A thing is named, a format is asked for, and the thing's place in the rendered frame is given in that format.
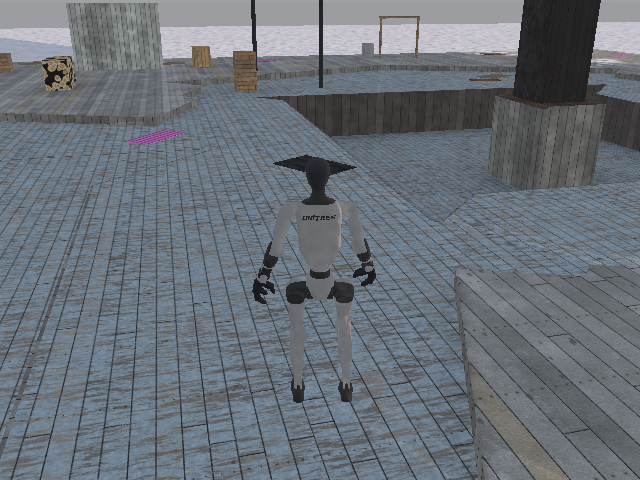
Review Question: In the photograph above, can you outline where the right robot forearm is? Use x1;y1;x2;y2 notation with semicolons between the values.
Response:
357;238;374;272

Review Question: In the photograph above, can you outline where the robot left hand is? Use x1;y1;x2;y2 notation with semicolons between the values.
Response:
252;278;275;304

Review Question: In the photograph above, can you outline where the left robot upper arm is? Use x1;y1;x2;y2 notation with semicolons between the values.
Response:
269;202;298;257

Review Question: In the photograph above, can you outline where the left robot forearm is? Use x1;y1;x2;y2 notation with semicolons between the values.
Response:
256;241;278;283

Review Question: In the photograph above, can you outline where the right robot upper arm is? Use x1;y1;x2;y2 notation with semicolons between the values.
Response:
339;200;367;254

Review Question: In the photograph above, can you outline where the robot head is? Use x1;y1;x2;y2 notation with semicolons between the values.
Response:
301;157;336;205

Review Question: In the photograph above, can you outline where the robot right hand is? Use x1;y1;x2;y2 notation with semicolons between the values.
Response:
353;268;376;286

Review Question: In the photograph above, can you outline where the humanoid robot torso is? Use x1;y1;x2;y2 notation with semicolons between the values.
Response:
295;196;342;300

